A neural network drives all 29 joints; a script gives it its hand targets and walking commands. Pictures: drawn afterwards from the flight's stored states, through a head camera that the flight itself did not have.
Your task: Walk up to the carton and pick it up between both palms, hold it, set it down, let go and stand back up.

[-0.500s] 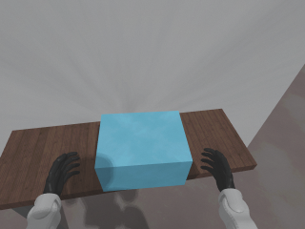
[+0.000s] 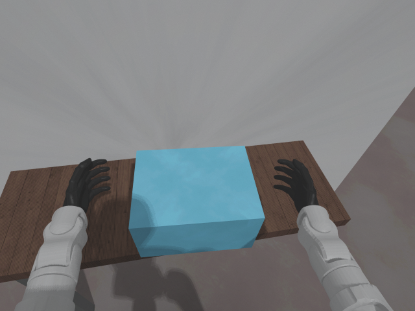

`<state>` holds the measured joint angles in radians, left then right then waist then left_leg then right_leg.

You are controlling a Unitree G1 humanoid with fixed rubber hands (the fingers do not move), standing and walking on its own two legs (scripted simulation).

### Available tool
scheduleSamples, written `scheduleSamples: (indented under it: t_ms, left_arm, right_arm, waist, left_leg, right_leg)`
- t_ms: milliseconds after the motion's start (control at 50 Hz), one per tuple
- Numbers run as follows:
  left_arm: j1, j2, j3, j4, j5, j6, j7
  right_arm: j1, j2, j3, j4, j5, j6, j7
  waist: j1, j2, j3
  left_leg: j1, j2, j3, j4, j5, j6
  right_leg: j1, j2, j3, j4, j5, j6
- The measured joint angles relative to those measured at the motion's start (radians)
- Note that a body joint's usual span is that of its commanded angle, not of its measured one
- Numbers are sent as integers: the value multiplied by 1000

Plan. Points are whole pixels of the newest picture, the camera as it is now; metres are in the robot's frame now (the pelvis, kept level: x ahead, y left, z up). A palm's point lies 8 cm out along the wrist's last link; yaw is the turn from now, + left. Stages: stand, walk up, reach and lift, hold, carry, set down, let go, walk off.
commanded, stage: reach and lift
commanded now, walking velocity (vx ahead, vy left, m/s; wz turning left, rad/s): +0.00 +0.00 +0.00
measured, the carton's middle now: (194, 199) +0.38 +0.04 -0.05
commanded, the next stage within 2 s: none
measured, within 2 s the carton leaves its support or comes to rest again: neither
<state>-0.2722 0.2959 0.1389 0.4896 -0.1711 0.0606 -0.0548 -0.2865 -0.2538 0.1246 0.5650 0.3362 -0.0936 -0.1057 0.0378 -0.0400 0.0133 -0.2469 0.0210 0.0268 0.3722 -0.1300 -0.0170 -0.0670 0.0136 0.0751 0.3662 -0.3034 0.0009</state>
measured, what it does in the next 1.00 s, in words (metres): stands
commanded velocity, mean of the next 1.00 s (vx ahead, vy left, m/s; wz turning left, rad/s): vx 0.00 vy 0.00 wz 0.00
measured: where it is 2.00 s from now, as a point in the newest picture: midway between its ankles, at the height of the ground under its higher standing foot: outside the picture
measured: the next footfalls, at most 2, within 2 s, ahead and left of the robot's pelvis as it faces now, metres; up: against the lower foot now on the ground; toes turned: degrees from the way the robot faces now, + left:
none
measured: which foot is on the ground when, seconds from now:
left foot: down 0.00-1.00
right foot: down 0.00-1.00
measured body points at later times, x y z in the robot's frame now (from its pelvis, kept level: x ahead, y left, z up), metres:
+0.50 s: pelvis +0.00 +0.00 +0.00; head +0.03 +0.01 +0.45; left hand +0.40 +0.26 +0.09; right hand +0.42 -0.18 +0.09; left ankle +0.04 +0.13 -0.74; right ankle -0.07 -0.12 -0.74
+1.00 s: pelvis -0.01 +0.01 -0.01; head +0.05 +0.03 +0.43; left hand +0.38 +0.27 +0.02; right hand +0.42 -0.16 +0.03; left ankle +0.04 +0.13 -0.74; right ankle -0.07 -0.12 -0.74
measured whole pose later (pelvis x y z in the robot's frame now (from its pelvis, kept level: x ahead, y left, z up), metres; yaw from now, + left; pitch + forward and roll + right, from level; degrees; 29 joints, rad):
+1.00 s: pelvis -0.01 +0.01 -0.01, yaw +0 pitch +17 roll -2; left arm -0.68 0.33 0.04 1.12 -0.22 -0.23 -0.03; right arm -0.74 -0.26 0.20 1.14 0.46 -0.21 -0.07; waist 0.04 -0.03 -0.19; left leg -0.67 0.05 0.00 0.52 -0.14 -0.01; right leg -0.48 0.04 0.06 0.50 -0.31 0.01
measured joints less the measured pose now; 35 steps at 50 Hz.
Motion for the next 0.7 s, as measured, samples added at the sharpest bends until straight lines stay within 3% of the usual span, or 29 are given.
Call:
scheduleSamples:
  t_ms: [340, 700]
  left_arm:
    - [-243, 38, 1, 165, -5, 54, 0]
    - [-442, 81, -48, 455, -24, -59, -2]
  right_arm:
    - [-253, -53, 27, 180, 70, 58, 11]
    - [-482, -70, 106, 432, 156, 36, 10]
  waist:
    - [-6, 10, -54]
    - [2, 10, -121]
  left_leg:
    - [-79, 8, -1, -1, 10, 1]
    - [-202, 23, -8, 22, 20, 0]
  right_leg:
    - [-72, 8, 0, -18, 20, 3]
    - [-190, 23, -5, -6, 35, 3]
